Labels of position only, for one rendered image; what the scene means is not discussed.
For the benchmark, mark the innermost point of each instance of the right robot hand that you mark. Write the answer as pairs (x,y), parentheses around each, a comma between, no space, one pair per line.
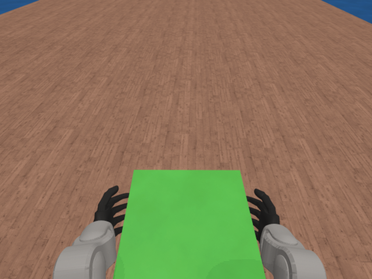
(267,214)

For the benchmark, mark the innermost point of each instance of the robot right forearm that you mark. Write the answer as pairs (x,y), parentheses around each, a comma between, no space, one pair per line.
(286,258)

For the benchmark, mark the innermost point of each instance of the robot left forearm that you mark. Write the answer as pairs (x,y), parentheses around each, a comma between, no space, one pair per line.
(90,255)

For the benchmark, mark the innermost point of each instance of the carton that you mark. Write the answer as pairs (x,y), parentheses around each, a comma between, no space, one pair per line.
(188,224)

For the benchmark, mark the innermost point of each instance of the left robot hand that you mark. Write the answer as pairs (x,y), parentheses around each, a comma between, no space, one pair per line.
(105,211)

